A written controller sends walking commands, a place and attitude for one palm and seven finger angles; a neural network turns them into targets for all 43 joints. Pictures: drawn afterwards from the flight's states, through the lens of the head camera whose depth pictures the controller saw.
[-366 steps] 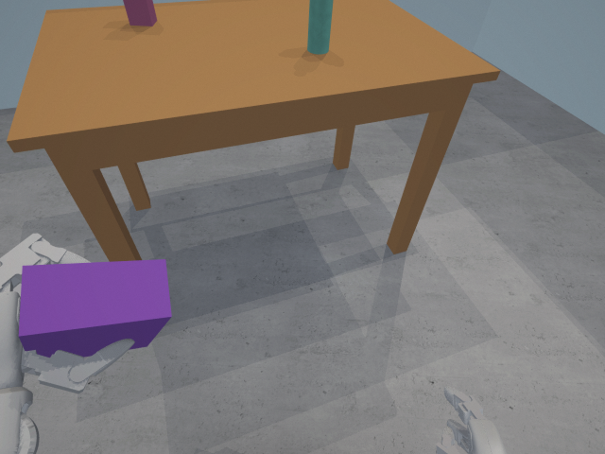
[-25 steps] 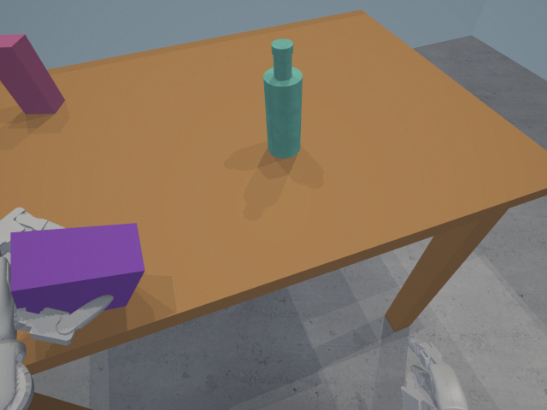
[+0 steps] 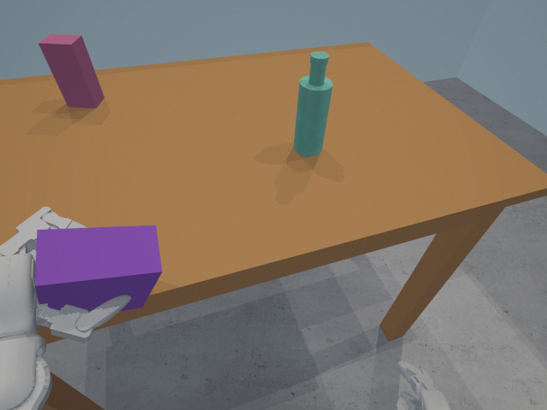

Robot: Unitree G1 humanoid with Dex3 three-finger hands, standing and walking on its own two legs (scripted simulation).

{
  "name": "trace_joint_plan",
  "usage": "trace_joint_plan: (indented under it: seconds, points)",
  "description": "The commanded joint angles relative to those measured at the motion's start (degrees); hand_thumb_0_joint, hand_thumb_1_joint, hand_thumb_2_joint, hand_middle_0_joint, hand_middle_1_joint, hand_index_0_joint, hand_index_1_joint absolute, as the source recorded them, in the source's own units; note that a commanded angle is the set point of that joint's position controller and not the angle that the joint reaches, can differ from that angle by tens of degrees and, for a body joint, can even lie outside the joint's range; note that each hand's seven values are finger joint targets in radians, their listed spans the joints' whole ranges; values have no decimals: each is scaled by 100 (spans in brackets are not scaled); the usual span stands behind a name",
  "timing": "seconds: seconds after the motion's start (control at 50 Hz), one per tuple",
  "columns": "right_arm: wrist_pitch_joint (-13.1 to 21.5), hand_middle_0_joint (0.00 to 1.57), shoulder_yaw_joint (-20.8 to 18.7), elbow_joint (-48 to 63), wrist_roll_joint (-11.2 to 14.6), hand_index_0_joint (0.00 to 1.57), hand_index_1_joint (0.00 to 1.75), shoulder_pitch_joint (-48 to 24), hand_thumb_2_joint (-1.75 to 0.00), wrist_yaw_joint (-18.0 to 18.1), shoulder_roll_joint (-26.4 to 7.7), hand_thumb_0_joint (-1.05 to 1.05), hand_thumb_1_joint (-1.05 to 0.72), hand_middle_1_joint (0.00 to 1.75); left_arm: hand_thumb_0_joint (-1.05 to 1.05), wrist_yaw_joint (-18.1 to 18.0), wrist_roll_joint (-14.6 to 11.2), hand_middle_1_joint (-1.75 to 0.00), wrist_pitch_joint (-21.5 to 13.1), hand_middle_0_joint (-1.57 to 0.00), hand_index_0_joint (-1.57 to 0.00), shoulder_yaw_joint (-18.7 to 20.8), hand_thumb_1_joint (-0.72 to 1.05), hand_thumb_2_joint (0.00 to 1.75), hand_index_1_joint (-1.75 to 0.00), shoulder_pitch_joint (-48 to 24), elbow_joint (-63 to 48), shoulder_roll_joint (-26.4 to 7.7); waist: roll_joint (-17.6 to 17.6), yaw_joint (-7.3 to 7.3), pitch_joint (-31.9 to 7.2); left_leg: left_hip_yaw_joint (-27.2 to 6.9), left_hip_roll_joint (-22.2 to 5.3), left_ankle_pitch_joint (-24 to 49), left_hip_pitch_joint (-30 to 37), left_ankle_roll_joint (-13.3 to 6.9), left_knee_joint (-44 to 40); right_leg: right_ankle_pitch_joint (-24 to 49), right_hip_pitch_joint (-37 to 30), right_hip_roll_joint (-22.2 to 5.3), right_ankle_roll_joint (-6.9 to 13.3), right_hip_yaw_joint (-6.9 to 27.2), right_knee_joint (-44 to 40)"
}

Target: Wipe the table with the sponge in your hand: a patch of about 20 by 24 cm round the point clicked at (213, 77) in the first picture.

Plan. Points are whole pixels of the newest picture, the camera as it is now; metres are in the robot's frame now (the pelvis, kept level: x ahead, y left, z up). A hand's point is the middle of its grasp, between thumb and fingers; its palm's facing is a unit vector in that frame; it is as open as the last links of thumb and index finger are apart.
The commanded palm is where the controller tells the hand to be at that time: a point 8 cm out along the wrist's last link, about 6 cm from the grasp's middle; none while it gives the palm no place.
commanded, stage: come to a stop and stand still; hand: left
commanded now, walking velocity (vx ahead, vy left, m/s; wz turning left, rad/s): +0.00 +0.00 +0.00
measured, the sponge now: (115, 273) +0.24 +0.21 +0.13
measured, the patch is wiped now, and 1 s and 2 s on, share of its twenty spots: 0.00 0.00 0.00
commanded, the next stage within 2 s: look again from close up in 0.26 s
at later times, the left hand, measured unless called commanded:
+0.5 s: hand (18, 215) +0.26 +0.31 +0.19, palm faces +0.52 -0.76 -0.38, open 10.0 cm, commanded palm +0.15 +0.30 +0.17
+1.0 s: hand (63, 230) +0.28 +0.29 +0.15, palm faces +0.36 -0.84 -0.40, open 10.0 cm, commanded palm +0.21 +0.32 +0.17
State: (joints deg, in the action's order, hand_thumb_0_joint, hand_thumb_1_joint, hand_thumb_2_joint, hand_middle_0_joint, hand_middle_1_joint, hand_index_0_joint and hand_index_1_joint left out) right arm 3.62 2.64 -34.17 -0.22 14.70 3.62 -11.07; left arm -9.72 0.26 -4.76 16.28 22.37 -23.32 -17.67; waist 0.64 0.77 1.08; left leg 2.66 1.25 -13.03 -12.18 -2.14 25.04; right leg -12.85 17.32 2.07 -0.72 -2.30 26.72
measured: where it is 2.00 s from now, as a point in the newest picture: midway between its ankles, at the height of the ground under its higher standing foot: outside the picture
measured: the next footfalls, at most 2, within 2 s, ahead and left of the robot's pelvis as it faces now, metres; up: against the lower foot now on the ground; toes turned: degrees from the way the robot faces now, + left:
none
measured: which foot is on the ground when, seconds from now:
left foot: down 0.00-1.00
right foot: down 0.00-1.00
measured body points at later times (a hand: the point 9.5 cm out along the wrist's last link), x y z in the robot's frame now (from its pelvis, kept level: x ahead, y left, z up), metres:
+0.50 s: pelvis +0.00 +0.02 -0.01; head +0.05 +0.05 +0.44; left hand +0.23 +0.35 +0.21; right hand +0.20 -0.21 -0.08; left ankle +0.04 +0.10 -0.74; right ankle +0.02 -0.08 -0.74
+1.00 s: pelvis +0.05 +0.04 -0.01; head +0.09 +0.06 +0.44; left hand +0.25 +0.33 +0.17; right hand +0.24 -0.16 -0.08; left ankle +0.04 +0.10 -0.74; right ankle +0.02 -0.07 -0.74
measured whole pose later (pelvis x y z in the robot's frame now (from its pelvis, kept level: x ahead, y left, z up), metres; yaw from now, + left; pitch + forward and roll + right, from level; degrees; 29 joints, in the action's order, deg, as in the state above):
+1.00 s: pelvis +0.05 +0.04 -0.01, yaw -2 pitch +0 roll -1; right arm 4.7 2.1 -29.1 0.5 10.0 -2.6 -9.7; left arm -4.7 -1.8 -9.0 22.3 22.3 -28.4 -20.7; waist 1.7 2.1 5.3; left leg 7.3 2.2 -16.4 -11.9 -4.7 28.2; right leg -16.7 12.1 0.4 0.4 -1.8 29.8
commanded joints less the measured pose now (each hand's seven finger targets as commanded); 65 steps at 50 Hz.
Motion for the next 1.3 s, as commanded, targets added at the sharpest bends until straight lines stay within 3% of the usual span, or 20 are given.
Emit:
trace_joint_plan:
  seconds: [0.0,0.06,0.16,0.24,0.32,0.34,0.36,0.38,0.46,0.52,0.56,0.62,0.72,0.76,0.86,0.96,1.08,1.16,1.22,1.28]
  points:
    - [466,20,-410,989,-15,20,30,-806,-90,33,-676,0,-90,30,0,-47,29,-160,-611,-120,-120,939,10,130,-160,-574,-1919,-1371,-1186,59,-270,-1269,-1225,-2775,-2032,-277,-1805,-88,-1611,-15,-74,171,1029]
    - [522,20,-419,902,-21,20,30,-717,-90,-72,-751,0,-90,30,0,-43,-91,-160,-698,-120,-120,1231,10,130,-160,445,-1529,-1462,-401,26,-499,-797,-849,-1507,-1354,-82,-941,115,-1585,-126,71,158,-277]
    - [475,20,-426,772,5,20,30,-769,-90,-86,-765,0,-90,30,0,6,-356,-160,-684,-120,-120,953,10,130,-160,370,-1331,-1158,586,-46,-647,-452,-283,-111,-159,218,704,13,-158,-1120,600,1686,-1277]
    - [464,20,-383,693,25,20,30,-768,-90,18,-759,0,-90,30,0,-24,-307,-160,-641,-120,-120,721,10,130,-160,-292,-1442,-1129,238,-75,-517,-432,-315,-44,360,164,209,-671,250,-779,361,1251,-1300]
    - [524,20,-377,753,10,20,30,-911,-90,91,-838,0,-90,30,0,-79,-207,-160,-723,-120,-120,633,10,130,-160,-822,-2061,-1222,-829,-25,-479,-976,-684,-512,252,89,-813,-359,-152,-287,186,717,-690]
    - [833,20,-488,722,-102,20,30,-52,-90,13,-844,0,-90,30,0,-9,760,-160,-1414,-120,-120,4068,10,130,-160,-6409,-2972,-5931,525,157,664,-484,-846,-171,-1321,-170,332,161,298,-693,-412,1200,-1285]
    - [698,20,-265,433,306,20,30,-900,-90,-89,-552,0,-90,30,0,57,88,-160,-1116,-120,-120,2458,10,130,-160,-4228,-526,-3625,-680,-38,-72,-422,-808,-81,-202,-54,786,-969,797,-1234,425,1110,-1020]
    - [614,20,-390,539,116,20,30,-965,-90,-196,-680,0,-90,30,0,171,-44,-160,-1028,-120,-120,1694,10,130,-160,-3186,-687,-2485,-573,-12,48,-480,-533,-439,58,69,316,-793,585,-859,382,1390,-1036]
    - [793,20,-586,934,249,20,30,-761,-90,-477,-742,0,-90,30,0,497,-380,-160,-1126,-120,-120,674,10,130,-160,-599,-854,-922,-1222,165,-1356,-395,-617,-71,798,5,-21,223,-376,-563,196,992,-324]
    - [729,20,-544,1246,218,20,30,-847,-90,-603,-784,0,-90,30,0,528,-291,-160,-1104,-120,-120,811,10,130,-160,287,-2077,-1128,-852,192,-1251,-610,-870,212,355,-10,-366,493,-673,-347,195,484,6]
    - [677,20,-520,1265,200,20,30,-992,-90,-551,-813,0,-90,30,0,388,-248,-160,-1023,-120,-120,1463,10,130,-160,717,-1850,-1632,-301,227,-1153,-621,-924,527,356,82,-482,525,-617,-274,198,322,98]
    - [526,20,-471,1371,159,20,30,-894,-90,-347,-773,0,-90,30,0,334,-370,-160,-987,-120,-120,1784,10,130,-160,433,-1643,-1716,366,52,-845,-723,-994,1202,272,185,-511,697,-550,-305,140,229,187]
    - [457,20,-460,1222,69,20,30,-640,-90,-269,-756,0,-90,30,0,297,-318,-160,-1002,-120,-120,1688,10,130,-160,-466,-1608,-1803,-1150,-5,-1016,-532,-1051,3659,1365,386,-119,-75,0,-303,197,105,445]
    - [491,20,-432,1188,52,20,30,-629,-90,-349,-746,0,-90,30,0,322,-244,-160,-966,-120,-120,1560,10,130,-160,-543,-1552,-1713,-1232,1,-1097,-465,-1026,4306,1774,405,145,-103,107,-281,227,-22,182]
    - [516,20,-466,1274,148,20,30,-644,-90,-479,-749,0,-90,30,0,422,-207,-160,-816,-120,-120,1010,10,130,-160,-291,-1689,-1168,-324,-14,-1116,-546,-1049,4570,1813,528,280,795,-230,-152,203,-129,-108]
    - [403,20,-487,1421,112,20,30,-743,-90,-546,-731,0,-90,30,0,434,-236,-160,-783,-120,-120,1270,10,130,-160,-276,-1949,-1445,-928,45,-961,-550,-1394,4514,1889,420,18,-326,333,-75,148,-144,612]
    - [290,20,-415,1526,93,20,30,-831,-90,-531,-673,0,-90,30,0,437,-332,-160,-773,-120,-120,1190,10,130,-160,-648,-1904,-1362,-1082,2,-710,-457,-1437,3145,873,270,49,178,-521,-204,198,-194,-211]
    - [261,20,-540,1507,239,20,30,-716,-90,-433,-695,0,-90,30,0,423,-474,-160,-677,-120,-120,1406,10,130,-160,114,-1555,-1455,188,-29,-906,-113,-835,834,115,204,796,1754,-1034,-729,518,676,-541]
    - [248,20,-540,1417,195,20,30,-659,-90,-340,-662,0,-90,30,0,425,-633,-160,-657,-120,-120,1311,10,130,-160,196,-1577,-1415,349,-92,-859,16,-531,-635,10,144,1091,619,-350,-1189,698,1307,-933]
    - [260,20,-486,1323,182,20,30,-697,-90,-250,-648,0,-90,30,0,374,-647,-160,-662,-120,-120,1170,10,130,-160,158,-1603,-1340,25,-108,-648,28,-546,-857,-9,64,946,-589,33,-1140,571,1365,-1146]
